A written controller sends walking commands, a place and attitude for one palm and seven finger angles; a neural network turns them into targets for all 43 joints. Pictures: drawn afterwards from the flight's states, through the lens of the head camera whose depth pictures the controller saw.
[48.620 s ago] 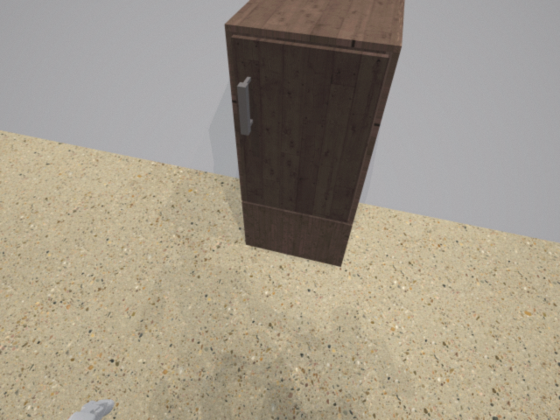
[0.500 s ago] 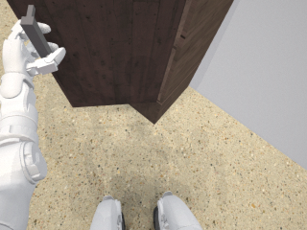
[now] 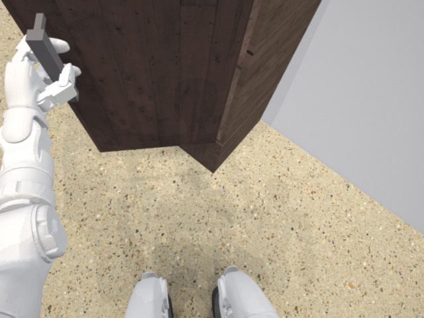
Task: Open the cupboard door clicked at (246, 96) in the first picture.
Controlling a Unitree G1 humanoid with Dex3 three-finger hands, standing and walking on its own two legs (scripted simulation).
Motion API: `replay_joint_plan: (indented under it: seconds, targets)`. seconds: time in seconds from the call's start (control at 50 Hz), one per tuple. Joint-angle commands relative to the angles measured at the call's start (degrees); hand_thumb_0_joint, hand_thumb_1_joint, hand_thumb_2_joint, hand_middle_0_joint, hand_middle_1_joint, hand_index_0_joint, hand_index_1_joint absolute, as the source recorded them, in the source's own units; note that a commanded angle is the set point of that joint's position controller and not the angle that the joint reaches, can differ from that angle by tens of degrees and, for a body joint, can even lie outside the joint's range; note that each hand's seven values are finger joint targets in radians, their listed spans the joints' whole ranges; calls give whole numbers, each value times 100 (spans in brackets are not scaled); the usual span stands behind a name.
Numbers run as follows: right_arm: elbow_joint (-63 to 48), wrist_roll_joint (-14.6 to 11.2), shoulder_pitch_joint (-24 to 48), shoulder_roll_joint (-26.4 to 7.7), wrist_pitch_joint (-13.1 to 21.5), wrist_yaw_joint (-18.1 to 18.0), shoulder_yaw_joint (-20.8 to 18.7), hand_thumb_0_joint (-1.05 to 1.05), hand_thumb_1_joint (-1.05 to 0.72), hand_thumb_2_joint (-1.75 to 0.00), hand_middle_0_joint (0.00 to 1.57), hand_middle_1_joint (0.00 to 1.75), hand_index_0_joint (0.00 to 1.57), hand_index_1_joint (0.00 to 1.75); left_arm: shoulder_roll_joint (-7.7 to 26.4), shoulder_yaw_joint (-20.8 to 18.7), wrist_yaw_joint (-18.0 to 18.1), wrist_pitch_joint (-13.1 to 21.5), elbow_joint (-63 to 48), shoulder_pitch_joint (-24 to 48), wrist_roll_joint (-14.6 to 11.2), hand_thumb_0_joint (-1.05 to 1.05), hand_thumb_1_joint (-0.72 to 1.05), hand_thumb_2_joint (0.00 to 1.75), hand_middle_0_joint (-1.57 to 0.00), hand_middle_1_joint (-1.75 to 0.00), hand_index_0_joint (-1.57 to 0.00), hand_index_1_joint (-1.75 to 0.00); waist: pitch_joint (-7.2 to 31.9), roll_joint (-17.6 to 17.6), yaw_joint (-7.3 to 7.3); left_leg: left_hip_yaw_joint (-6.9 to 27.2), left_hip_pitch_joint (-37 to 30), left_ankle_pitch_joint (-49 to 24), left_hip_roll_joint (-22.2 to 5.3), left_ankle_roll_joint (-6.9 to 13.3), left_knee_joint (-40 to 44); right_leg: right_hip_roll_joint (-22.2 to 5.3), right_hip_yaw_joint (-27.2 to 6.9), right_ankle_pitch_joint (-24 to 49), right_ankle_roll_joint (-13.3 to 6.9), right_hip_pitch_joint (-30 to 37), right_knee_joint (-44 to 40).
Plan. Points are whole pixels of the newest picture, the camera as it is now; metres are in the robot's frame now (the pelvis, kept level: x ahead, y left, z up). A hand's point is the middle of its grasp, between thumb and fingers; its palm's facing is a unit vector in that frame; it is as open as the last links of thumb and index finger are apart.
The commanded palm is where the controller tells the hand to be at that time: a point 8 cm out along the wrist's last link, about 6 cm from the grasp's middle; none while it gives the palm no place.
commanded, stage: pull the door open along its arc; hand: left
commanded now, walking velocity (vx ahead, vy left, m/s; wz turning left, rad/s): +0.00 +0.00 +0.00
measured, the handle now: (57, 61) +0.57 +0.23 +0.06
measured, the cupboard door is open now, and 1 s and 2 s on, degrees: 47 88 89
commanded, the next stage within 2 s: open thumb and fingers to let go in 0.80 s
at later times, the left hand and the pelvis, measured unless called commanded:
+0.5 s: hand (110, 165) +0.36 +0.13 +0.07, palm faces +0.25 -0.96 +0.08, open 6.4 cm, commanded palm +0.30 +0.21 +0.06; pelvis +0.02 -0.01 +0.02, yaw +1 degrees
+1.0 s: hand (153, 190) +0.32 +0.07 +0.06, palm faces +0.46 -0.89 -0.01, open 6.3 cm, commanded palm +0.27 +0.12 +0.06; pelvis +0.01 -0.05 +0.02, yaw +5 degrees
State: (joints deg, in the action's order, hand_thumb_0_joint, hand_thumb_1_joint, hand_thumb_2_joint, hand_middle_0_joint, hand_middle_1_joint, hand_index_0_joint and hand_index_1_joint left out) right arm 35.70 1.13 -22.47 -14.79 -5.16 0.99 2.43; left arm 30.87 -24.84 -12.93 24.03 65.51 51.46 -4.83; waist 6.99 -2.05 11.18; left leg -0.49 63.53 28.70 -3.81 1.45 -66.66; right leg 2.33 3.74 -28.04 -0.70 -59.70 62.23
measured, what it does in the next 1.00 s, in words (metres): shifts its weight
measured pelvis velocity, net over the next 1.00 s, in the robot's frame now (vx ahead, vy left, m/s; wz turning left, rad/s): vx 0.01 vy -0.05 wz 0.10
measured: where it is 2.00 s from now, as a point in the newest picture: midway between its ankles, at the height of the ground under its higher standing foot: outside the picture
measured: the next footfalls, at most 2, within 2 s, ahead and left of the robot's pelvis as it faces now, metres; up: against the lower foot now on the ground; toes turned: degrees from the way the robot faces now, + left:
none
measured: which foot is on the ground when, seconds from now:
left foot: down 0.00-1.00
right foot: down 0.00-1.00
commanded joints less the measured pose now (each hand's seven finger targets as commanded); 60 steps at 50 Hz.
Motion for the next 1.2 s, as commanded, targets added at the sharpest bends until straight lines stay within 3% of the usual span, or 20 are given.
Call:
replay_joint_plan:
  seconds: [0.0,0.06,0.24,0.26,0.28,0.3,0.36,0.44,0.5,0.54,0.56,0.6,0.7,0.76,0.86,0.88,0.96,0.98,1.1,1.18]
  targets:
    - [-358,-29,-887,-1063,53,-52,-430,0,-90,-90,20,30,20,30,1166,0,-96,478,-1511,1365,-183,0,90,90,-40,-135,-40,-135,3138,-885,-292,357,-2981,-2965,165,-13,668,157,-119,2375,-47,1249,-673]
    - [-507,-69,-819,-1032,57,-36,-477,0,-90,-90,20,30,20,30,994,-22,-117,483,-1981,643,-345,0,90,90,-40,-135,-40,-135,3217,-559,-437,271,-2863,-3045,215,22,788,164,-152,2725,-49,1809,-740]
    - [-1013,-230,-219,-823,179,118,-585,0,-90,-90,20,30,20,30,-358,612,25,442,-3999,-2530,-824,0,90,90,-40,-135,-40,-135,2641,-210,-897,18,-2890,-3271,276,15,1209,98,-118,3233,-22,2510,-953]
    - [-1047,-178,-55,-658,271,106,-578,0,-90,-90,20,30,20,30,-494,-110,823,419,-4411,-2658,-1169,0,90,90,-40,-135,-40,-135,2575,-283,-1339,-26,-2754,-3398,264,-53,1258,90,-59,3204,-36,2572,-933]
    - [-1041,-142,37,-596,337,156,-542,0,-90,-90,20,30,20,30,-1087,395,1246,340,-4409,-3085,-1047,0,90,90,-40,-135,-40,-135,2341,-289,-1189,-34,-2751,-3319,269,-96,1294,79,-16,3115,-3,2439,-909]
    - [-1030,-139,73,-606,356,195,-546,0,-90,-90,20,30,20,30,-1210,435,1515,310,-4520,-3352,-996,0,90,90,-40,-135,-40,-135,2122,-94,-1165,-1,-2684,-3228,250,-124,1312,67,20,3006,-6,2361,-909]
    - [-1135,-23,223,-581,369,234,-568,0,-90,-90,20,30,20,30,-1133,307,2227,362,-5112,-4089,-675,0,90,90,-40,-135,-40,-135,2195,308,-1343,-43,-2441,-3001,318,-130,1293,34,-50,3170,-46,2801,-793]
    - [-1217,94,631,-392,327,246,-525,0,-90,-90,20,30,20,30,-1812,897,3049,398,-5512,-4355,-138,0,90,90,-40,-135,-40,-135,1869,214,-1359,-82,-2332,-2476,369,-149,1283,-77,-123,2822,-58,2687,-768]
    - [-1218,165,880,-323,291,190,-494,0,-90,-90,20,30,20,30,-2115,1185,3578,380,-5577,-4383,151,0,90,90,-40,-135,-40,-135,1761,474,-1337,-39,-2238,-2086,390,-136,1253,-118,-186,2472,-54,2630,-834]
    - [-1223,214,990,-259,279,173,-469,0,-90,-90,20,30,20,30,-2342,1438,3894,337,-5770,-4374,355,0,90,90,-40,-135,-40,-135,1777,257,-1366,-38,-2293,-1940,418,-146,1259,-146,-208,2301,-71,2611,-874]
    - [-1221,242,1004,-238,274,164,-466,0,-90,-90,20,30,20,30,-2396,1525,4055,284,-5714,-4494,467,0,90,90,-40,-135,-40,-135,1764,510,-1343,-12,-2230,-1856,424,-121,1235,-132,-236,2229,-57,2652,-945]
    - [-1202,253,1116,-180,276,145,-456,0,-90,-90,20,30,20,30,-2654,1834,4281,217,-5829,-4484,626,0,90,90,-40,-135,-40,-135,1819,420,-1294,-23,-2290,-1768,439,-121,1234,-169,-285,2199,-50,2684,-1002]
    - [-1159,274,1188,-134,332,82,-473,0,-90,-90,20,30,20,30,-2994,2380,4313,124,-5935,-4762,790,0,90,90,-40,-135,-40,-135,1759,622,-1162,-28,-2281,-1662,456,-106,1209,-280,-465,2527,20,2899,-1217]
    - [-1118,291,1226,-113,422,48,-455,0,-90,-90,20,30,20,30,-3345,2851,4272,104,-5913,-4539,844,0,90,90,-40,-135,-40,-135,1487,711,-974,25,-2217,-1440,450,-95,1180,-362,-566,2473,83,2775,-1369]
    - [-1005,325,1250,-98,626,52,-482,0,-90,-90,20,30,20,30,-3851,3463,4288,211,-5937,-4313,940,0,90,90,-40,-135,-40,-135,1520,838,-831,103,-2151,-1340,459,-102,1085,-482,-704,2560,142,2720,-1418]
    - [-890,328,1260,-141,629,19,-494,0,-90,-90,20,30,20,30,-3504,3229,4348,274,-5899,-3690,980,0,90,90,-40,-135,-40,-135,1528,828,-745,122,-2059,-1253,453,-95,998,-537,-783,2423,159,2606,-1417]
    - [-808,345,1250,-104,646,-54,-524,0,-90,-90,20,30,20,30,-3137,2833,4369,407,-5631,-3809,1072,0,62,78,-38,-132,-38,-132,1741,1005,-916,139,-1732,-1157,493,-107,946,-673,-1116,2410,209,2982,-1489]
    - [-810,333,1301,-88,642,-58,-531,0,-90,-90,20,30,20,30,-3256,2920,4326,424,-5667,-3865,1016,0,55,75,-38,-131,-38,-131,1828,900,-943,115,-1724,-1168,514,-110,954,-707,-1161,2500,215,3100,-1506]
    - [-790,272,1253,-134,703,-49,-569,0,-90,-90,20,30,20,30,-3562,3144,4194,446,-5860,-3768,729,0,13,57,-35,-127,-35,-127,1961,707,-921,85,-2156,-1350,498,-96,1058,-573,-829,2595,156,2972,-1434]
    - [-777,303,1258,-156,731,-41,-562,0,-90,-90,20,30,20,30,-3530,3147,4278,499,-5715,-3672,816,0,-15,45,-32,-124,-32,-124,1803,880,-867,113,-2113,-1336,484,-73,1042,-539,-737,2451,150,2765,-1376]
